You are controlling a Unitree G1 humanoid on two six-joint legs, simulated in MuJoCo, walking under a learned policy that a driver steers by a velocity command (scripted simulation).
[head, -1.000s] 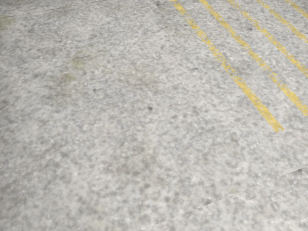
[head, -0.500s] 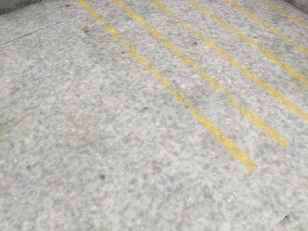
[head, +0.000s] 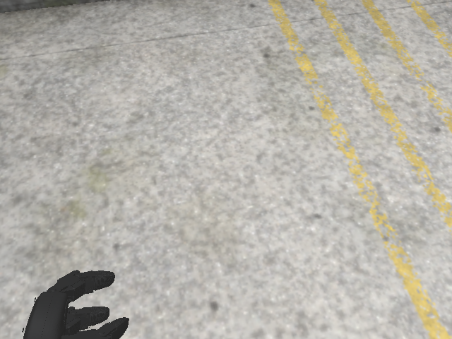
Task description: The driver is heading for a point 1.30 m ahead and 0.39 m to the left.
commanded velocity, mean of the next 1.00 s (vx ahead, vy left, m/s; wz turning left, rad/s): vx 0.02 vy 0.00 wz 0.56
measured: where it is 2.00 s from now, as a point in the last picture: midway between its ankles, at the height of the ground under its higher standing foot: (217, 228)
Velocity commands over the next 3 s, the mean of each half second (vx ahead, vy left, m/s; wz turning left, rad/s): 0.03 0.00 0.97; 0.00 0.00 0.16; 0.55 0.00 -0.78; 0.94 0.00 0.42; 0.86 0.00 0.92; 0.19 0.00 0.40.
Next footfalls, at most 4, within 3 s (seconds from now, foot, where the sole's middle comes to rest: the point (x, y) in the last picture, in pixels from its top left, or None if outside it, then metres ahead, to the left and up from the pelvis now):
0.22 right None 0.19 -0.16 -0.77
0.66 left None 0.03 0.07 -0.77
1.20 right None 0.15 -0.15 -0.77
1.60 left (195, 282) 0.57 0.08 -0.77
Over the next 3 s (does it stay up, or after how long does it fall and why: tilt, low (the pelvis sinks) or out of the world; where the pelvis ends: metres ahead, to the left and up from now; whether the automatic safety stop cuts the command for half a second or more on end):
stays up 1.33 0.34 -0.01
